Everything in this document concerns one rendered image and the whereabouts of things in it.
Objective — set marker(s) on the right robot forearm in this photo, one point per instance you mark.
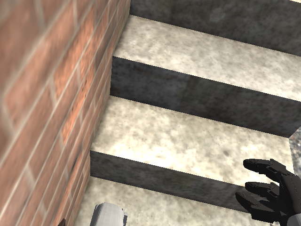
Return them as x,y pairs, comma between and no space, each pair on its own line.
294,220

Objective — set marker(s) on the right robot hand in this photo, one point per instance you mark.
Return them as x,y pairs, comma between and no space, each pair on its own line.
284,200

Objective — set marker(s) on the left robot thigh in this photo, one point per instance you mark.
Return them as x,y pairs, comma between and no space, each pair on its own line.
109,214

